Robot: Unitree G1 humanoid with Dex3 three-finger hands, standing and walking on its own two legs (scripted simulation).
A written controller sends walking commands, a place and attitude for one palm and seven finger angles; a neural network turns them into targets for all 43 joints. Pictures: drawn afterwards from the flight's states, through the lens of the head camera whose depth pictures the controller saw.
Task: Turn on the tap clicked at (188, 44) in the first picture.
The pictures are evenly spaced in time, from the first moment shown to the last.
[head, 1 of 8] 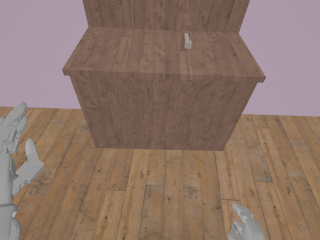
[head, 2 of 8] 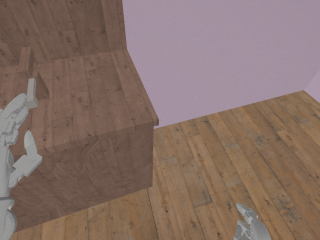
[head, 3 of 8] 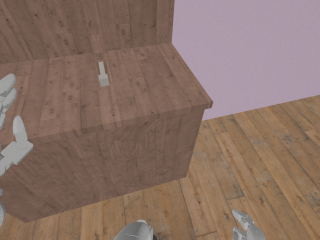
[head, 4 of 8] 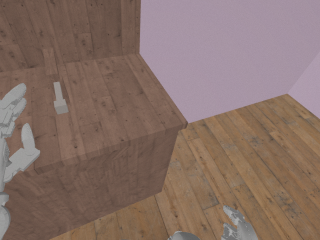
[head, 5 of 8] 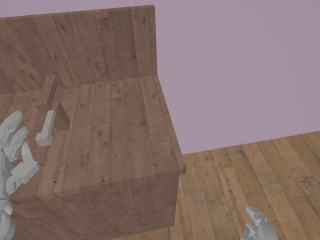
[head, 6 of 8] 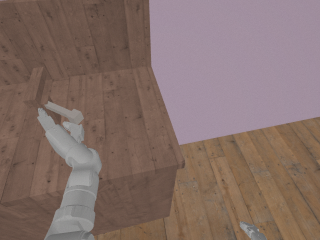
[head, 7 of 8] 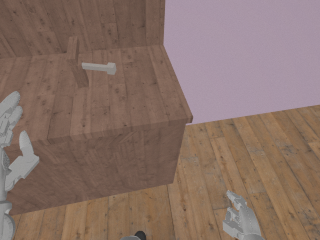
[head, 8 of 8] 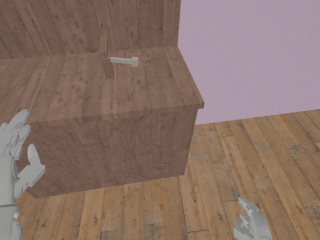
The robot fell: no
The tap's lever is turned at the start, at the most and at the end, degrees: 0 71 71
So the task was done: yes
